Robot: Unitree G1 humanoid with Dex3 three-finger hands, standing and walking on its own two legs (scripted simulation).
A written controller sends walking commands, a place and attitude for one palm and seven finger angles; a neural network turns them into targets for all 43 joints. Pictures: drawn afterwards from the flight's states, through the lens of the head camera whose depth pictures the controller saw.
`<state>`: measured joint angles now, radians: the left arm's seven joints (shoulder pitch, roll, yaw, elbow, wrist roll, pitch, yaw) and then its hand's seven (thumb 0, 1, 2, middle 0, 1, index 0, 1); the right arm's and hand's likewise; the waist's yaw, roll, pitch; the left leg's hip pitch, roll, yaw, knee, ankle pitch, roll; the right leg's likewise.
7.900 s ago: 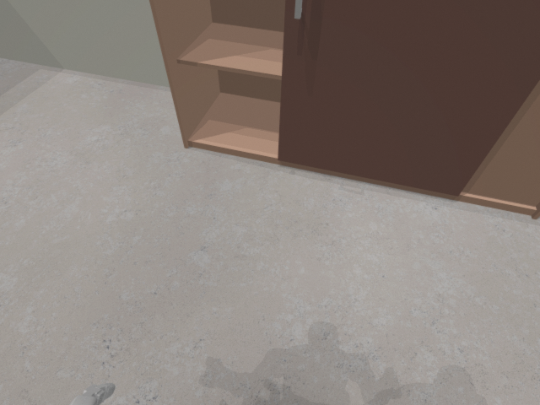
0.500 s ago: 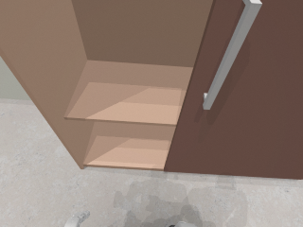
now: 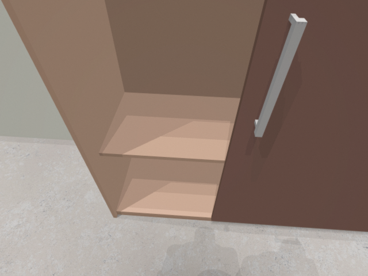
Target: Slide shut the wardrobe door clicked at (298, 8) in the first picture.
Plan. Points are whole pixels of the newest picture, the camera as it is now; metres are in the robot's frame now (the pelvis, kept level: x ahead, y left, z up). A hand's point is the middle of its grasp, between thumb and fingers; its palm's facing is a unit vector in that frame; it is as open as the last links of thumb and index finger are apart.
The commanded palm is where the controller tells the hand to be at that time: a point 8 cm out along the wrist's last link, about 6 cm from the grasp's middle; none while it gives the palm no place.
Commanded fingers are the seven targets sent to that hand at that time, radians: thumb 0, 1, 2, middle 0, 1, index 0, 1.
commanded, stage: come to a stop and stand still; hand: right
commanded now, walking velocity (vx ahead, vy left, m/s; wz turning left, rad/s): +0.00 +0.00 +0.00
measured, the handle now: (273, 84) +0.52 -0.18 +0.17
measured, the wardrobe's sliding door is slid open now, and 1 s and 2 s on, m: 0.53 0.53 0.53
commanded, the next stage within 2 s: look again from close up in 1.22 s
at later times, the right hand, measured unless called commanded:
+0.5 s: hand out of the picture +0.02 -0.17 -0.17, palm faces +0.03 +0.99 -0.14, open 7.4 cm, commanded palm none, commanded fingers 0.00 -0.90 -0.90 0.20 0.30 0.20 0.30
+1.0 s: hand out of the picture +0.08 -0.19 -0.17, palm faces +0.01 +0.98 -0.19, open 7.4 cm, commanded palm none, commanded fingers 0.00 -0.90 -0.90 0.20 0.30 0.20 0.30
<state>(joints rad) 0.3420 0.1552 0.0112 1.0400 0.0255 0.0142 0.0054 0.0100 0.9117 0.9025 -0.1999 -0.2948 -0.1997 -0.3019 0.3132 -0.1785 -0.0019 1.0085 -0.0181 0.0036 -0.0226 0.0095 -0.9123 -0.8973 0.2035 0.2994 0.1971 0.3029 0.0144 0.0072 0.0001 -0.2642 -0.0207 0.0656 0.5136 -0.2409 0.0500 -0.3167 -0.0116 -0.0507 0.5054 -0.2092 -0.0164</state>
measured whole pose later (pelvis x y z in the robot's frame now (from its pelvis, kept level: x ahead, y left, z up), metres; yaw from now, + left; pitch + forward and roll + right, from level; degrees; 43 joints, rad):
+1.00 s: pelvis +0.08 -0.02 +0.01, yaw +0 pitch +0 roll -1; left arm 0.26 0.15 -0.02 1.14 0.01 -0.03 0.03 0.01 0.93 0.90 -0.20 -0.29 -0.20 -0.30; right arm 0.28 -0.16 0.02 1.13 -0.02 -0.03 -0.04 0.01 -0.91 -0.90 0.20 0.30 0.19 0.30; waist -0.01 0.02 0.02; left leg -0.11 0.01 0.04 0.42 -0.31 0.01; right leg -0.16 0.03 -0.07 0.41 -0.25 -0.04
